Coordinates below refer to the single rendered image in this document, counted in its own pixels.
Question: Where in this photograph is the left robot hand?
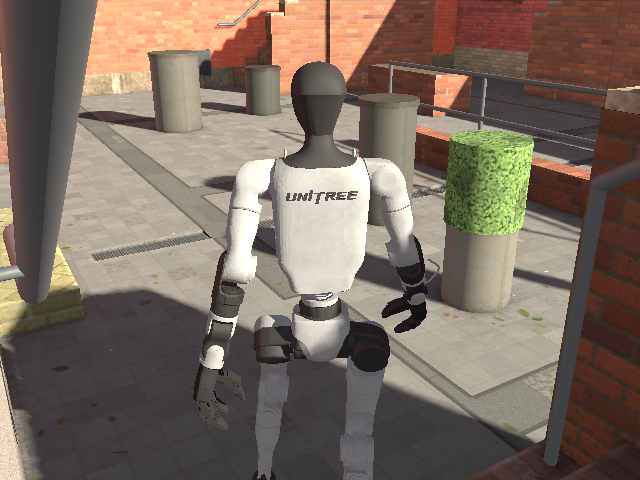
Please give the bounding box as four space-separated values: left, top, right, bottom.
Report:
193 363 245 430

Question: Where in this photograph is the right robot forearm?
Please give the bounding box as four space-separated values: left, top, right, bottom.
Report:
396 235 428 305

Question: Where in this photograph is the robot right upper arm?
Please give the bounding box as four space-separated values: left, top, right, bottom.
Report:
362 158 420 268

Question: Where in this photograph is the humanoid robot head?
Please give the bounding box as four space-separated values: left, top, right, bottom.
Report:
282 61 357 169

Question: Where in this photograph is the right robot hand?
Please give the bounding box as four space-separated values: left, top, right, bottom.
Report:
381 294 427 333

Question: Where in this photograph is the left robot forearm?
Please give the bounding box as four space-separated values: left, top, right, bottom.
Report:
199 250 245 369

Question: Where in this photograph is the right robot shin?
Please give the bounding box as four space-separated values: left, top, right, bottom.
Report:
343 435 374 480

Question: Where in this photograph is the robot left upper arm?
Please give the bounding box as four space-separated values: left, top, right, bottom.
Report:
222 159 275 284

